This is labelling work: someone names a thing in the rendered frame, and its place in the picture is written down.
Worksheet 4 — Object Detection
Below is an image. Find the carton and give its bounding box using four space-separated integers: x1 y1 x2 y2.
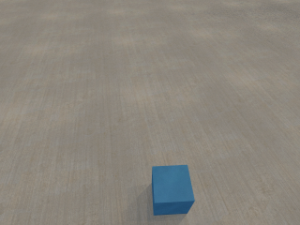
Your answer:
152 165 195 216

